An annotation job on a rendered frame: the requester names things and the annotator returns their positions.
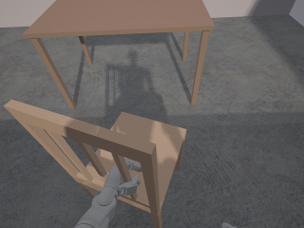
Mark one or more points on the chair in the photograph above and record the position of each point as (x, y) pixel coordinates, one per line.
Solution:
(157, 147)

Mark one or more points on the left robot hand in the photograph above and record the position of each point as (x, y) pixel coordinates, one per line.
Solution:
(115, 180)

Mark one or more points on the robot left forearm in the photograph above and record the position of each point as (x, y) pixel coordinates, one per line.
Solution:
(102, 210)

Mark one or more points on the table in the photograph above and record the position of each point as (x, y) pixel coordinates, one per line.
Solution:
(67, 18)

